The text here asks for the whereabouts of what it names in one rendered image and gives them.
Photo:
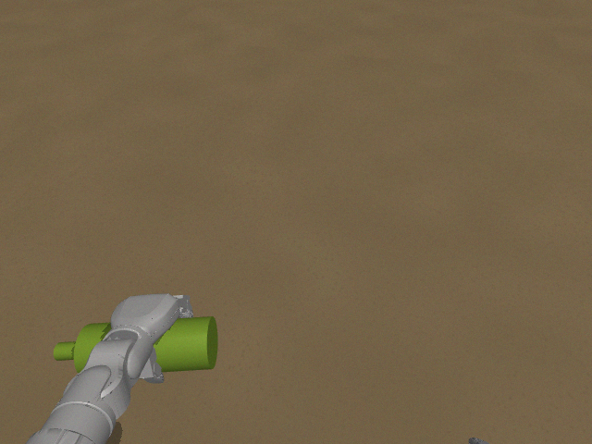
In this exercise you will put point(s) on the bottle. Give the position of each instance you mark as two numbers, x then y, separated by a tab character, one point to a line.
190	344

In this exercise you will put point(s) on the left robot arm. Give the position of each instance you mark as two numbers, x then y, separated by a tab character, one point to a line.
99	394

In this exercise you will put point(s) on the left robot hand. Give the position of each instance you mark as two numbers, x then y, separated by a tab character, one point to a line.
155	314

